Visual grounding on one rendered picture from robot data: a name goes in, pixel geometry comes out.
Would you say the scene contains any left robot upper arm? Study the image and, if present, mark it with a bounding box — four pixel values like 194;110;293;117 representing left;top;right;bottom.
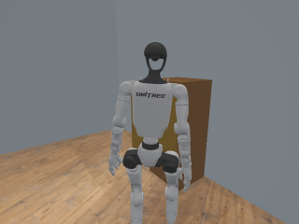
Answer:
113;80;136;128

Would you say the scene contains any robot right hand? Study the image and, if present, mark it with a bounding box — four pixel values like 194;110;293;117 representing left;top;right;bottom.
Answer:
177;167;192;192

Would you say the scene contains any right robot forearm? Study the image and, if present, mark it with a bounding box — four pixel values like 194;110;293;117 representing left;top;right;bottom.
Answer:
178;122;192;168

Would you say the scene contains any humanoid robot torso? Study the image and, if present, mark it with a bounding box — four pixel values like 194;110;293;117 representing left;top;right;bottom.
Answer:
132;77;174;168

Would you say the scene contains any left robot forearm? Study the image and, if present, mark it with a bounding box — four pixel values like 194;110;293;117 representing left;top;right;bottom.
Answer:
110;117;123;155

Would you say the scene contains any robot left hand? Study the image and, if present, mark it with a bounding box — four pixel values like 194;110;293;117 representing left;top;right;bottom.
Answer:
108;153;123;176

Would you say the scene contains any right robot upper arm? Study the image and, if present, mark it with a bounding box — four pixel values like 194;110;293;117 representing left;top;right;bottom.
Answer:
171;83;189;135

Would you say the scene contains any cupboard door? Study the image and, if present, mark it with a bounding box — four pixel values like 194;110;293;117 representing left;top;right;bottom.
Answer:
131;95;178;152

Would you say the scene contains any robot head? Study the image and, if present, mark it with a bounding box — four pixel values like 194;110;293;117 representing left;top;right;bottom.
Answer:
139;42;168;84

